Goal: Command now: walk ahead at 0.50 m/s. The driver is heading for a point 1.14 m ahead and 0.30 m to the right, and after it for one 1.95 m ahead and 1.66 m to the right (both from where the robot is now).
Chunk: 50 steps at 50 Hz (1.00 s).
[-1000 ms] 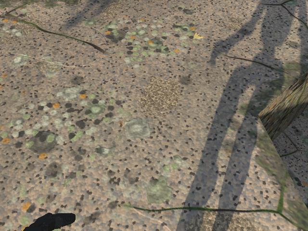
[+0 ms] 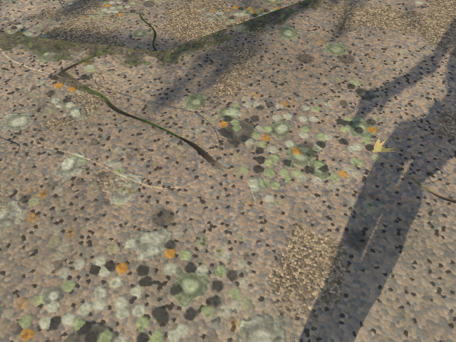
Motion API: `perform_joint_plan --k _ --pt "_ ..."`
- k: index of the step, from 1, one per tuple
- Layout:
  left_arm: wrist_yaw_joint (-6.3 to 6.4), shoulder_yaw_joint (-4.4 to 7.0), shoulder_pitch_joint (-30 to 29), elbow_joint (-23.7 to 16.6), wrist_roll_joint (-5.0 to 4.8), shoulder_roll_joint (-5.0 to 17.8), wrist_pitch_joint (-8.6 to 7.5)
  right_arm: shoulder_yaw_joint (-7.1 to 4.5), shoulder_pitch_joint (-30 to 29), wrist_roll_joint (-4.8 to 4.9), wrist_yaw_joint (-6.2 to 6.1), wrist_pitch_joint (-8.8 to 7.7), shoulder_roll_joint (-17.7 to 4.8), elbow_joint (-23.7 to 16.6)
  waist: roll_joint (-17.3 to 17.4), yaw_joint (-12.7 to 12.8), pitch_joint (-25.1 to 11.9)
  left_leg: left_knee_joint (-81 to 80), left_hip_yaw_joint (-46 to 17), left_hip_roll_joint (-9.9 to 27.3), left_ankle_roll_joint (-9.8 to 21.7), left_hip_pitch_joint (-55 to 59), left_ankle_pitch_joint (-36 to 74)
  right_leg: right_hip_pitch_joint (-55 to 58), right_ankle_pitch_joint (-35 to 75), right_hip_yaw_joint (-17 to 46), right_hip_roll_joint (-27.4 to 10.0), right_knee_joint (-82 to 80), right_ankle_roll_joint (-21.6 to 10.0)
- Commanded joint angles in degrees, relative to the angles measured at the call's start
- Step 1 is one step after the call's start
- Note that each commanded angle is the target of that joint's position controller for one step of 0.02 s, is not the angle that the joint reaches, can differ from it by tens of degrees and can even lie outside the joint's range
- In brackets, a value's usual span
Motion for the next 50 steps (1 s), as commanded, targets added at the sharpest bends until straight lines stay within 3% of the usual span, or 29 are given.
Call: perform_joint_plan --k 1,3,4,5,6,7,8,9,10,11,14,18,22,26,29,30,31,32,33,34,35,36,37,38,40,42,46,50 --pt "-0.93 0.73 -6.7 -5.4 -0.28 5.0 -1.32 -2.35 1.6 0.41 -0.57 0.39 -10.0 -0.7 6.2 1.2 4.2 0.6 -7.0 18.6 7.9 1.7 22.9 -1.8 -4.4 -0.1 0.5 -2.8 -1.8" --pt "-0.97 1.79 -0.9 -4.2 -0.21 7.3 -1.51 -2.62 0.0 0.43 -0.7 0.96 -10.9 -0.9 7.9 4.7 0.3 7.5 -6.0 18.0 6.6 2.7 38.7 8.0 -8.1 -2.8 3.5 -3.6 -3.6" --pt "-0.66 3.12 7.6 -1.5 -0.05 9.4 -1.47 -2.25 -0.8 0.34 -0.75 1.34 -10.1 -1.0 7.4 8.9 -4.7 17.2 -3.8 15.2 5.2 0.4 45.2 19.5 -7.2 -4.3 5.3 -4.5 -5.1" --pt "-0.13 4.38 18.2 1.2 0.57 13.0 -1.38 -1.38 -0.4 -0.36 -0.85 1.42 -8.4 -2.1 3.8 12.4 -12.7 32.7 -1.8 12.2 3.3 -10.3 35.0 37.5 -5.7 3.3 -1.5 -1.9 -8.3" --pt "0.03 5.59 24.3 2.7 0.66 17.7 -0.9 0.69 6.5 -0.71 -0.07 0.23 -1.4 -2.5 -10.2 10.0 -20.7 55.4 -0.9 1.6 -1.4 -34.9 4.2 59.0 -17.6 30.4 -15.6 -6.3 -17.9" --pt "0.03 3.93 23.6 2.6 -0.01 12.8 -0.8 0.16 3.4 0.08 0.14 -1.24 -4.2 -2.0 -9.7 11.3 -22.0 63.8 -9.4 0.7 -0.8 -42.0 -16.6 59.3 -23.6 40.9 -16.9 -14.2 -17.6" --pt "0.13 3.09 18.6 1.9 -0.11 10.5 -0.99 -1.01 -1.6 1.82 0.42 -2.26 -8.2 -3.8 -7.5 10.5 -13.3 66.3 -10.0 4.0 0.4 -46.9 -13.9 52.3 -24.4 33.0 -15.3 -15.2 -14.9" --pt "0.24 2.56 14.0 0.6 0.32 8.8 -1.11 -0.97 -5.1 2.17 0.17 -2.62 -8.5 -4.6 -3.2 8.9 -8.3 64.0 -8.1 7.4 1.0 -46.0 -8.7 43.8 -20.9 25.7 -13.2 -16.5 -13.2" --pt "0.07 2.06 10.8 0.2 0.92 7.1 -1.33 -1.29 -7.0 1.38 -0.21 -2.46 -8.1 -4.8 -0.8 7.3 -3.9 59.9 -7.2 9.4 0.9 -43.9 -4.8 35.5 -16.3 20.5 -11.1 -18.5 -12.5" --pt "0.03 1.59 9.2 0.1 1.53 5.6 -1.73 -1.63 -6.0 0.84 -0.47 -1.76 -7.5 -4.5 -2.2 5.1 -3.0 56.9 -7.8 11.2 0.9 -39.8 -2.2 30.6 -13.3 16.9 -9.3 -20.1 -11.5" --pt "0.17 1.76 9.9 1.1 1.22 6.5 -2.13 -1.36 -5.0 0.36 -0.62 0.05 -4.5 -4.1 -2.2 3.3 -1.2 51.6 -7.0 12.3 -0.3 -37.0 1.0 24.8 -9.2 11.8 -8.0 -24.2 -12.4" --pt "1.54 2.2 13.5 2.5 0.96 8.6 -1.87 -1.42 -12.6 -0.37 -0.51 0.12 -4.5 -6.5 -0.5 4.8 1.2 38.7 -6.4 12.3 -2.3 -42.5 13.1 26.8 -4.4 7.2 -7.1 -26.1 -11.9" --pt "2.06 2.18 17.2 3.9 0.3 9.1 -1.47 -0.57 -20.5 0.05 0.41 -0.46 -3.1 -8.2 -0.6 7.4 2.7 26.0 -3.7 9.7 -2.4 -39.4 22.2 28.0 -4.3 2.8 -5.2 -26.4 -10.2" --pt "2.2 2.44 21.4 6.1 -0.08 9.5 -0.35 -0.09 -26.3 0.54 1.73 -0.91 -3.5 -10.4 -0.5 8.9 4.5 20.3 -3.7 8.5 -1.3 -41.1 20.0 35.7 -3.0 3.0 -8.3 -23.5 -10.1" --pt "2.55 3.02 20.9 6.4 -0.28 10.6 0.59 -0.52 -25.0 0.66 2.54 -1.34 -5.4 -10.8 -1.7 6.7 3.2 18.1 -3.4 7.3 0.9 -37.9 13.6 40.5 5.0 3.6 -10.7 -18.9 -8.7" --pt "2.62 3.17 19.7 6.1 -0.32 11.1 0.85 -1.11 -21.7 0.58 2.55 -1.44 -6.7 -10.0 -2.5 4.4 1.0 17.6 -2.0 5.7 1.8 -32.4 11.9 40.8 13.7 2.9 -10.2 -15.0 -7.9" --pt "2.64 2.96 18.5 5.7 -0.33 10.5 1.2 -2.27 -14.1 0.37 2.33 -1.45 -8.6 -7.7 -2.1 0.4 -3.4 16.5 -0.3 3.8 3.3 -22.0 12.4 39.3 21.5 0.8 -7.8 -6.3 -6.6" --pt "2.69 2.11 18.7 4.9 0.23 8.6 1.32 -3.63 -3.7 -0.13 1.83 -1.37 -11.9 -4.7 0.4 -3.3 -11.1 18.7 -4.3 7.5 5.8 -5.5 13.3 31.1 16.2 -1.5 -4.7 7.5 -4.9" --pt "2.1 0.15 25.2 3.9 0.83 2.2 0.33 -5.07 3.3 -0.85 1.52 -1.01 -17.8 -3.2 13.4 -1.7 -19.8 16.5 -29.3 22.2 14.8 17.7 5.2 7.5 -6.9 -4.1 4.5 30.5 -0.5" --pt "1.8 0.06 23.9 4.5 0.36 3.0 -1.14 -3.76 3.9 -0.14 1.71 -0.87 -13.9 -2.9 16.7 -2.4 -22.8 7.4 -44.8 25.8 17.0 20.6 -1.4 -1.9 -37.1 3.5 8.0 40.0 -0.4" --pt "1.44 1.49 18.7 3.0 -1.39 8.2 -2.21 -2.61 -0.6 0.15 1.66 -1.09 -10.8 -3.5 13.1 -2.1 -14.7 6.4 -37.8 23.8 13.9 14.4 -4.5 -7.4 -35.2 5.8 4.3 44.2 -1.7" --pt "1.54 1.55 15.2 2.2 -2.17 8.6 -2.58 -2.05 -5.5 -0.19 1.46 -1.21 -8.9 -4.8 9.5 -0.8 -9.0 5.2 -29.7 22.2 11.8 6.0 -1.8 -7.6 -30.0 4.5 1.1 42.8 -2.4" --pt "1.91 1.8 13.6 2.2 -1.72 8.2 -2.33 -1.45 -9.2 -0.68 1.54 -1.41 -6.9 -5.2 6.5 0.8 -4.7 2.9 -23.5 20.1 10.6 -2.2 2.1 -5.4 -25.5 3.7 -1.1 39.1 -2.3" --pt "2.21 2.22 14.4 2.6 -1.31 7.5 -1.46 -0.96 -11.4 -1.22 1.61 -1.86 -5.3 -5.3 7.6 2.8 -2.8 1.0 -18.9 18.3 9.3 -7.7 5.1 -1.7 -22.4 4.4 -2.9 35.8 -2.3" --pt "2.29 2.07 16.7 3.5 -1.19 4.7 0.31 -0.89 -11.9 -1.5 1.67 -2.31 -4.8 -4.5 8.2 4.6 -1.6 -2.1 -13.5 17.1 9.0 -13.0 8.0 2.4 -19.9 4.8 -3.6 33.3 -1.8" --pt "2.43 2.21 15.1 2.7 -1.11 4.2 1.22 -1.3 -10.6 -1.74 1.12 -2.72 -6.4 -3.5 7.1 4.9 0.1 -4.0 -9.5 17.2 9.4 -13.9 11.5 -0.2 -15.7 5.7 -3.5 30.5 -1.1" --pt "1.81 2.52 10.2 0.7 -0.43 4.0 1.0 -1.43 -9.4 -1.83 -0.11 -2.69 -7.3 -2.7 5.8 4.1 1.6 -5.0 -1.8 16.1 7.9 -11.5 17.0 -3.9 -2.9 6.0 -2.1 18.7 -0.3" --pt "0.46 1.5 2.3 -2.4 -0.07 2.2 0.76 -1.5 -6.4 -1.2 -0.95 -2.21 -8.2 -1.7 4.5 1.2 4.0 -5.9 3.9 16.0 6.6 -8.9 18.5 -2.3 3.3 0.8 -1.1 8.1 -0.6"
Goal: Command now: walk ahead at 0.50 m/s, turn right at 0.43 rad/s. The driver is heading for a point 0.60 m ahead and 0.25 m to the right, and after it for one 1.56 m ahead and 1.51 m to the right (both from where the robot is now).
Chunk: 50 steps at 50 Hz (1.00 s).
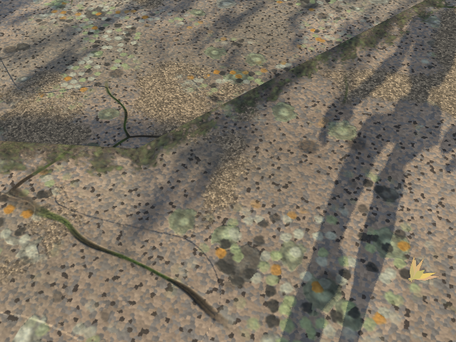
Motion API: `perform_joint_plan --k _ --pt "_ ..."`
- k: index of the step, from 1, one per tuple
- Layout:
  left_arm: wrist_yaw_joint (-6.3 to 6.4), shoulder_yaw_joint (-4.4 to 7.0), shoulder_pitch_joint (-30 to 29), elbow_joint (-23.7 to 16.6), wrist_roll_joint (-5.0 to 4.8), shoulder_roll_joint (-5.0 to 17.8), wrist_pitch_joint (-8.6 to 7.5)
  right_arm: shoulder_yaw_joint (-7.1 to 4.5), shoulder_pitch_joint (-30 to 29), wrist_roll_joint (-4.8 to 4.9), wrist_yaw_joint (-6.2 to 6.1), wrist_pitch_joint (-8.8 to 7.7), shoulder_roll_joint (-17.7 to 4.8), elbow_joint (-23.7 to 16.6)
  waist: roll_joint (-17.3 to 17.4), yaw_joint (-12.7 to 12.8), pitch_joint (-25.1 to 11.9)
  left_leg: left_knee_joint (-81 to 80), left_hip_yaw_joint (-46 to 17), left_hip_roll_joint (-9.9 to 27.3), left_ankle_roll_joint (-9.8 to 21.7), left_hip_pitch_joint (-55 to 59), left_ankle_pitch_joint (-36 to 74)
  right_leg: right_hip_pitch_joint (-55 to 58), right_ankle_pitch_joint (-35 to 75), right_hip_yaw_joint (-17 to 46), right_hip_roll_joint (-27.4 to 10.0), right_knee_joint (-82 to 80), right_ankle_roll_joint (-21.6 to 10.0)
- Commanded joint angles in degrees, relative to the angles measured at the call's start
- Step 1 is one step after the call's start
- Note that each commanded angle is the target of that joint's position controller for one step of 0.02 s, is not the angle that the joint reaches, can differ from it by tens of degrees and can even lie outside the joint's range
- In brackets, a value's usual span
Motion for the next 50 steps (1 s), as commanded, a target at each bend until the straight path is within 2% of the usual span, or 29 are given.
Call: perform_joint_plan --k 1,4,6,8,9,10,11,12,13,14,15,16,18,21,24,29,31,32,33,34,35,36,37,38,39,41,45,48,50 --pt "-1.06 -0.48 -6.9 -5.3 0.21 1.1 -0.58 -1.73 -0.4 0.53 -0.81 -0.28 -9.1 -2.5 3.8 -0.9 4.9 -5.8 -2.0 16.4 6.0 -3.1 16.6 1.2 3.7 -3.1 0.4 -5.7 -0.5" --pt "-2.24 -0.66 -10.2 -8.3 0.05 1.3 -0.47 -2.17 1.7 1.17 -0.92 1.26 -10.0 -1.7 3.8 -1.4 5.7 -1.4 -0.4 18.9 5.6 5.1 24.1 -1.8 -2.6 -5.2 1.3 -8.6 -1.9" --pt "-3.01 -0.08 -9.1 -9.6 -0.05 2.7 -0.38 -2.65 0.3 1.52 -1.27 2.22 -11.4 -2.4 5.6 0.6 3.8 4.5 1.2 19.6 4.5 7.5 40.6 2.5 -8.5 -8.3 3.8 -9.1 -3.7" --pt "-3.19 1.69 -0.8 -8.7 -0.26 6.0 -0.09 -3.08 -1.2 1.6 -1.83 3.25 -12.9 -3.3 7.7 5.8 -1.9 17.8 2.6 18.9 3.0 7.0 57.5 14.5 -13.5 -11.3 8.2 -8.6 -6.2" --pt "-2.63 3.52 8.4 -6.6 -0.43 9.2 -0.03 -2.88 -2.3 1.75 -1.98 3.5 -12.8 -3.9 6.4 10.7 -6.7 30.2 3.7 16.5 1.1 1.4 54.5 28.2 -10.1 -10.4 10.2 -12.7 -8.5" --pt "-1.15 5.33 16.4 -5.2 -0.34 14.8 0.59 -2.01 -1.2 0.48 -1.87 2.82 -10.7 -5.4 -2.4 12.5 -12.7 49.0 3.9 13.3 -1.5 -13.9 31.5 45.8 -9.8 5.6 0.4 -13.7 -12.4" --pt "-1.07 5.35 13.3 -6.7 -0.84 17.4 0.27 0.28 2.5 0.04 -0.56 0.64 -3.1 -8.0 -13.9 6.1 -18.2 68.9 -4.6 -0.8 -4.9 -38.2 -18.5 62.6 -19.4 39.5 -12.5 -23.0 -24.1" --pt "-1.18 3.77 14.9 -6.9 -0.12 12.8 -0.12 -0.65 -3.7 2.26 0.57 -2.05 -8.0 -9.0 -6.4 9.8 -19.7 71.6 -15.6 1.8 -2.7 -44.7 -18.8 63.7 -20.8 41.0 -12.5 -27.7 -22.0" --pt "-0.99 3.03 13.2 -7.1 0.32 9.8 -0.72 -0.92 -7.9 3.93 1.05 -3.27 -9.2 -10.5 -3.9 9.7 -12.9 69.3 -15.2 4.5 -1.1 -47.5 -14.5 58.3 -17.4 32.0 -10.6 -27.5 -19.4" --pt "-1.16 2.54 9.2 -7.7 0.22 8.3 -1.28 -0.91 -8.6 3.25 0.74 -3.65 -8.5 -10.3 2.2 6.7 -7.3 63.0 -14.9 7.2 -0.8 -45.1 -10.3 48.8 -11.1 25.0 -8.0 -27.9 -17.4" --pt "-1.0 1.97 5.9 -8.7 0.4 6.4 -1.49 -1.53 -8.6 1.61 0.26 -3.24 -9.3 -9.8 3.1 4.7 -5.0 58.1 -14.6 8.8 -1.3 -41.2 -8.2 41.6 -6.1 20.7 -6.3 -28.9 -16.5" --pt "-0.73 1.72 4.1 -9.6 0.91 6.2 -1.59 -1.81 -7.6 1.16 0.23 -2.46 -9.4 -9.8 1.6 2.9 -3.9 56.1 -15.0 9.6 -2.0 -37.3 -7.3 36.3 -2.0 19.1 -5.4 -29.9 -16.8" --pt "-0.12 1.81 3.9 -10.0 0.55 7.1 -1.6 -1.91 -6.9 0.61 0.14 -1.13 -8.4 -10.1 1.6 1.5 -2.6 50.0 -14.2 9.9 -3.9 -35.1 -6.1 31.2 1.0 16.0 -3.9 -31.5 -16.5" --pt "1.07 2.51 6.4 -10.0 0.23 9.7 -1.49 -1.33 -12.9 -0.02 -0.12 -0.35 -6.7 -12.4 0.9 2.9 -0.6 37.7 -12.4 8.3 -6.3 -35.4 3.9 27.2 2.9 11.6 -1.2 -32.3 -14.9" --pt "1.49 2.63 8.6 -9.7 -0.03 9.8 -0.87 -0.57 -18.8 0.4 0.43 -0.64 -5.1 -14.2 -1.4 5.5 0.0 24.4 -11.6 5.1 -6.4 -30.6 15.9 24.4 -2.5 9.0 2.0 -31.4 -11.7" --pt "1.67 2.49 12.3 -8.5 -0.44 8.8 -0.16 -1.08 -22.3 1.47 1.4 -1.53 -8.0 -16.6 -3.3 6.6 -0.3 16.2 -14.0 3.4 -4.8 -28.2 15.8 31.0 -8.2 15.8 -0.8 -25.7 -9.9" --pt "1.98 2.61 11.7 -8.9 -0.13 9.0 0.21 -1.6 -19.8 1.58 1.67 -2.23 -9.5 -16.3 -5.0 4.8 -0.8 15.2 -14.0 3.3 -3.3 -25.3 10.6 33.4 -6.3 18.8 -2.0 -21.8 -9.1" --pt "2.0 2.35 10.9 -9.4 -0.01 8.4 0.35 -2.12 -15.5 1.4 1.56 -2.56 -10.3 -15.2 -5.4 2.4 -2.4 13.3 -13.0 2.9 -2.0 -19.6 10.3 33.1 -3.6 18.7 -0.6 -18.4 -8.1" --pt "1.79 1.49 10.3 -10.2 0.3 6.1 0.21 -2.96 -8.7 0.5 1.29 -2.91 -12.3 -13.9 -4.1 -0.9 -7.7 14.1 -15.1 6.2 0.5 -8.2 10.0 30.0 -2.3 16.3 2.5 -9.3 -6.3" --pt "1.72 0.31 11.4 -11.6 1.45 3.1 0.11 -3.75 0.7 0.03 0.82 -2.71 -15.7 -13.1 3.5 -3.9 -16.4 15.2 -25.8 16.5 3.6 7.3 6.7 21.7 -14.7 10.2 7.1 7.4 -3.8" --pt "1.5 -0.33 20.0 -13.2 -0.94 1.1 -0.58 -4.59 3.6 -0.12 1.32 -1.81 -19.0 -10.9 25.2 1.0 -21.0 8.1 -54.3 27.8 12.7 21.5 -7.8 1.3 -38.7 5.6 12.4 24.0 -0.9" --pt "1.76 0.77 18.4 -11.3 -1.54 7.9 -0.48 -3.11 0.9 1.1 1.49 -1.55 -12.4 -12.7 15.7 -0.6 -15.5 5.8 -54.0 26.5 10.8 17.8 -19.2 -4.4 -35.7 7.6 7.4 30.4 -0.3" --pt "1.69 1.52 12.0 -12.3 -1.06 10.5 -0.16 -2.23 -1.9 1.23 1.19 -1.13 -9.1 -13.4 10.0 -2.1 -8.4 5.3 -43.4 23.9 8.0 10.5 -16.8 -5.6 -30.1 5.8 5.5 31.0 -0.1" --pt "1.8 1.57 9.3 -12.8 -0.54 9.7 0.12 -1.82 -4.7 0.58 1.15 -0.75 -8.6 -13.8 5.9 -0.9 -4.7 4.3 -36.3 21.5 6.9 3.2 -8.8 -3.3 -26.2 4.3 3.4 29.7 0.2" --pt "1.65 1.72 7.6 -13.5 0.03 8.9 0.18 -1.5 -6.2 0.27 1.07 -0.5 -7.5 -13.4 5.9 0.0 -1.8 3.1 -31.4 19.6 6.8 -1.8 -2.9 -2.2 -23.7 4.2 1.9 26.8 0.3" --pt "1.06 1.57 8.5 -14.0 -0.67 6.4 0.76 -1.33 -6.7 0.08 0.91 -0.78 -6.9 -12.7 8.4 1.6 -0.8 0.3 -24.2 17.6 6.6 -6.4 2.3 1.6 -21.6 3.2 -0.2 23.7 0.3" --pt "0.77 0.92 5.1 -16.6 -0.31 4.3 1.51 -2.32 -5.7 0.59 0.73 -1.25 -9.6 -11.2 6.4 1.6 0.3 -2.8 -16.4 18.6 8.6 -6.1 11.0 -1.9 -16.1 2.1 -1.5 16.4 1.5" --pt "-0.05 0.53 2.2 -17.8 0.09 3.6 1.16 -2.6 -7.7 0.62 0.15 -0.27 -10.8 -11.5 6.2 1.7 1.2 -0.9 -6.8 16.1 7.1 -7.1 27.8 1.8 -7.2 -1.3 -0.2 5.3 2.0" --pt "-0.92 0.25 -0.9 -18.9 0.39 2.9 0.9 -2.72 -6.8 0.91 -0.42 0.66 -11.6 -11.2 6.4 0.4 0.8 1.0 -2.4 15.0 5.7 -7.2 32.3 6.2 -1.6 -4.5 1.6 -1.7 1.7"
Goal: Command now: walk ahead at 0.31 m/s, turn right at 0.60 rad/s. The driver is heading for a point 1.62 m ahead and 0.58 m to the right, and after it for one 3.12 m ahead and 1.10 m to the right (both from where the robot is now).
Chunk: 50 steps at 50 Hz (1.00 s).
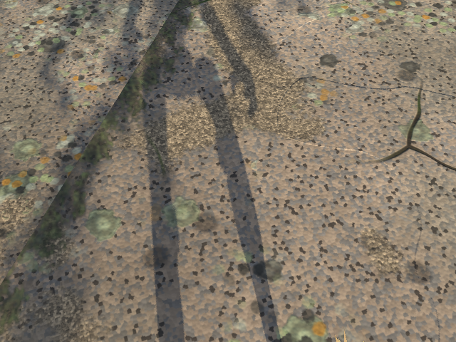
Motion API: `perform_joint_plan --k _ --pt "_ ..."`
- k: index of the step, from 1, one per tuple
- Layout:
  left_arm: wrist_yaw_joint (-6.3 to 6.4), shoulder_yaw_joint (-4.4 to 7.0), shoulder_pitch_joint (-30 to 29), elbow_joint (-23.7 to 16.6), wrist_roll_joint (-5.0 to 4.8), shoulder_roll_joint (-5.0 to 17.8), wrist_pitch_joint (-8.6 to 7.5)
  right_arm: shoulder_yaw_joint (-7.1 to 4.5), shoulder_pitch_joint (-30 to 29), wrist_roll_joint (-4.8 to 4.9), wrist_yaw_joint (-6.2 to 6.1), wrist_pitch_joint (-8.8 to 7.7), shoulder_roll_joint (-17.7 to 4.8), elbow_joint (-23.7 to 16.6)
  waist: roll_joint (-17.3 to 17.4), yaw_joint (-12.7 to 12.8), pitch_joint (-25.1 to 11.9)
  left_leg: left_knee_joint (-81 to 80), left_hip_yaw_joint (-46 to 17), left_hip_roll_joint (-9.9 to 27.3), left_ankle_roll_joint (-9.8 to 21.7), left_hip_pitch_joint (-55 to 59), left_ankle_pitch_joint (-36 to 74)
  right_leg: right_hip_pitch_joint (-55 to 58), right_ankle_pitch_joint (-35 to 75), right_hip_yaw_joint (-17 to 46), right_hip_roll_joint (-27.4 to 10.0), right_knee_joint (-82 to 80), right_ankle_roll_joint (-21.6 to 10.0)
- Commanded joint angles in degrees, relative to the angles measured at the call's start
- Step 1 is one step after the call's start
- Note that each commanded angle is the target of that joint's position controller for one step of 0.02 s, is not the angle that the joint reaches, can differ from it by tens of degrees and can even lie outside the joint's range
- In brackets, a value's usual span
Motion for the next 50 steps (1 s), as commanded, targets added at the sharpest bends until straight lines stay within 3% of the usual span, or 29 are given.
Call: perform_joint_plan --k 1,4,6,7,8,9,10,11,12,13,14,15,17,21,26,29,30,31,32,33,35,37,41,44,46,47,48,49,50 --pt "-1.35 -0.15 -3.0 -4.9 0.3 0.8 -0.73 -2.02 -5.0 0.61 -0.89 0.1 -9.9 -4.7 6.8 1.1 -1.9 -2.1 -1.0 13.2 7.0 -1.7 33.5 6.8 7.6 -4.1 2.0 -8.7 -0.2" --pt "-2.42 0.87 -3.1 -6.4 0.46 3.0 -0.16 -2.65 -4.8 2.08 -1.2 1.17 -11.8 -4.6 8.1 2.5 -3.2 3.8 -0.3 15.0 5.7 2.8 39.3 10.1 2.4 -5.4 4.0 -13.1 -2.5" --pt "-2.5 2.65 4.5 -4.9 0.71 6.2 0.04 -3.06 -6.3 3.09 -1.5 1.82 -12.4 -5.3 7.8 7.1 -6.7 15.5 0.8 14.2 3.9 3.0 45.4 19.3 1.1 -7.2 7.5 -17.7 -5.3" --pt "-1.67 4.1 11.2 -3.1 0.82 9.1 0.09 -2.51 -5.7 2.8 -1.39 1.84 -10.8 -5.5 5.0 10.4 -10.1 26.9 2.1 11.3 1.4 -1.4 39.2 29.8 8.1 -6.4 8.9 -22.1 -7.4" --pt "-0.06 5.03 13.5 -3.3 0.87 14.4 0.43 -0.88 -2.0 -0.67 -0.87 1.74 -5.9 -6.7 -8.1 8.6 -14.8 45.6 2.4 6.7 -2.3 -16.8 2.4 44.9 33.2 9.5 -3.2 -19.3 -12.0" --pt "0.22 4.22 9.2 -6.7 2.19 16.9 0.23 0.43 2.4 -2.12 -0.1 1.27 -3.8 -7.9 -15.0 3.8 -23.1 63.5 -6.7 -2.3 -5.2 -30.7 -30.6 54.7 49.0 34.0 -15.9 -19.5 -24.7" --pt "-0.59 3.56 8.4 -8.0 1.81 14.4 0.14 -0.38 1.1 -0.12 0.53 0.96 -8.9 -8.1 -6.7 7.1 -29.5 68.0 -15.5 -0.4 -5.1 -33.6 -26.9 55.6 39.1 33.9 -16.3 -23.4 -27.1" --pt "-0.81 3.12 5.5 -7.9 1.45 12.0 -0.02 -0.47 -3.7 1.65 0.53 1.02 -10.1 -9.5 -3.8 6.9 -23.2 65.9 -14.7 1.3 -4.2 -37.0 -20.7 49.0 23.6 29.4 -13.2 -26.1 -24.2" --pt "-0.57 2.56 2.4 -7.6 0.39 9.8 0.09 -0.57 -5.4 1.11 -0.23 1.7 -9.6 -8.9 0.8 5.3 -15.7 60.4 -14.5 3.8 -4.1 -36.8 -16.4 40.4 14.9 23.7 -9.0 -27.4 -19.6" --pt "-0.07 1.85 0.2 -7.7 0.11 7.9 0.48 -0.77 -6.2 0.39 -1.0 2.72 -9.8 -8.6 0.7 4.0 -11.9 55.6 -14.5 5.1 -4.2 -34.1 -14.0 32.6 11.2 20.4 -6.6 -28.6 -17.2" --pt "0.23 1.7 -1.2 -8.2 0.64 7.9 0.94 -0.89 -5.8 0.14 -1.16 3.57 -9.9 -8.7 -0.8 2.6 -9.7 52.8 -13.6 4.6 -4.3 -30.0 -12.5 26.0 10.4 18.1 -4.6 -29.7 -16.1" --pt "0.5 1.95 -1.9 -8.5 1.43 8.6 1.12 -0.82 -5.1 -0.29 -1.2 3.86 -9.2 -8.7 -1.6 2.0 -9.4 50.4 -12.7 3.6 -4.7 -27.3 -11.0 22.5 12.1 16.9 -3.4 -30.1 -16.0" --pt "1.22 2.32 -1.0 -8.2 1.81 9.4 1.13 -0.31 -4.7 -0.58 -1.45 3.82 -7.3 -8.8 -2.2 1.9 -10.9 44.6 -12.4 2.5 -5.4 -25.3 -9.7 21.6 16.4 15.7 -2.4 -29.5 -16.1" --pt "2.33 2.56 -1.0 -8.1 0.99 9.7 2.08 0.16 -7.5 -0.25 -1.55 4.24 -6.5 -9.8 -3.6 3.0 -12.4 36.0 -14.0 1.3 -6.0 -24.0 -5.0 22.0 5.7 18.2 -1.4 -29.1 -14.6" --pt "2.06 2.43 -0.4 -8.1 0.89 9.1 3.01 -0.13 -9.9 0.25 -0.83 3.6 -6.8 -11.5 -6.5 4.5 -10.3 25.6 -14.7 -0.4 -4.7 -20.8 -5.5 23.2 -2.1 23.9 -0.6 -27.6 -12.7" --pt "2.2 2.04 -1.0 -8.3 -0.02 8.1 3.62 -0.94 -5.7 0.11 -0.12 2.81 -7.4 -10.8 -6.3 2.0 -9.8 9.0 -13.7 0.4 -2.1 -11.1 2.6 21.8 -1.5 24.5 2.3 -22.7 -9.3" --pt "2.27 1.32 1.2 -8.3 0.13 5.6 3.69 -1.95 -4.0 -0.89 -0.34 2.95 -11.3 -10.9 0.6 2.8 -10.9 5.2 -21.4 10.4 1.6 -4.6 4.7 16.3 -12.8 19.9 6.2 -14.7 -6.0" --pt "2.11 1.2 3.2 -9.6 -0.21 4.5 3.3 -3.05 -5.8 -2.29 -0.61 3.82 -16.1 -10.9 18.3 6.1 -7.5 2.2 -34.9 22.0 10.5 -2.9 15.6 4.3 -28.3 6.6 16.1 -3.4 -2.3" --pt "1.93 2.68 2.4 -9.2 0.87 9.8 2.44 -2.65 -6.7 -2.81 -0.77 3.64 -13.2 -12.3 17.7 4.3 -7.5 1.4 -39.9 26.2 15.4 -5.6 18.4 2.3 -30.3 6.0 12.5 10.6 0.4" --pt "1.77 3.6 2.9 -7.8 0.37 11.8 2.56 -1.82 -9.1 -2.3 -1.25 3.61 -10.2 -13.4 12.5 4.8 -7.0 2.7 -33.9 23.1 13.7 -6.6 18.5 3.0 -26.4 6.4 10.9 16.3 1.3" --pt "2.19 3.25 4.3 -5.8 0.47 9.3 3.86 -1.16 -11.5 -0.47 -1.67 3.83 -7.6 -13.9 9.6 5.2 -5.3 4.5 -24.7 16.9 9.6 -6.2 18.0 2.4 -20.8 5.0 10.0 21.2 3.3" --pt "1.99 2.08 3.1 -6.2 0.21 5.7 4.26 -0.96 -10.1 -0.29 -1.82 4.37 -7.6 -13.4 9.7 4.4 -4.5 4.0 -19.8 14.4 9.8 -6.3 20.8 3.6 -18.8 2.8 10.0 19.5 4.4" --pt "1.52 0.32 -1.1 -7.8 0.51 2.6 3.68 -1.67 -8.0 -0.11 -1.58 5.29 -9.5 -12.5 13.5 2.0 -7.2 5.4 -16.6 14.3 10.7 -2.5 23.1 10.6 -19.8 -0.4 7.7 2.4 4.8" --pt "0.99 0.26 -1.0 -7.4 0.35 3.4 3.57 -1.96 -6.9 0.83 -0.97 5.47 -10.7 -11.6 15.3 1.4 -7.7 6.3 -17.3 15.5 11.2 -3.0 23.3 18.1 -18.0 -2.9 7.5 -9.5 3.7" --pt "0.6 0.07 2.8 -5.2 0.44 2.5 3.49 -1.27 -7.0 1.73 -0.51 5.34 -9.6 -11.0 13.3 3.6 -8.0 6.6 -16.3 14.2 9.1 -7.9 9.0 28.5 -7.9 -5.0 8.4 -24.3 1.2" --pt "0.64 0.07 3.9 -4.5 0.53 2.7 3.45 -0.42 -5.3 1.61 -0.1 4.87 -7.5 -10.1 11.5 4.0 -7.9 7.0 -15.3 12.6 6.3 -12.7 0.8 35.6 -6.4 -4.1 8.2 -28.6 -0.3" --pt "1.03 0.39 6.4 -4.3 0.6 4.7 3.33 0.59 -5.0 0.24 0.56 4.19 -5.0 -10.1 6.1 4.5 -9.3 12.7 -12.4 9.5 2.4 -19.3 -7.7 43.5 -6.1 3.8 2.4 -27.6 -2.3" --pt "1.39 1.82 8.4 -4.0 1.2 11.1 3.41 1.65 -5.5 -1.02 1.07 3.14 -1.9 -12.2 -9.4 3.7 -9.8 24.2 -3.5 2.2 -2.1 -29.2 -15.6 45.1 -15.1 17.7 -7.7 -29.0 -9.2" --pt "0.85 2.37 12.2 -3.3 1.68 12.3 2.47 0.51 -12.6 0.39 0.56 2.58 -7.0 -14.0 -10.9 10.0 -5.5 33.6 -6.9 1.8 -2.9 -34.9 -21.6 39.5 -27.3 28.3 -12.9 -36.8 -16.4"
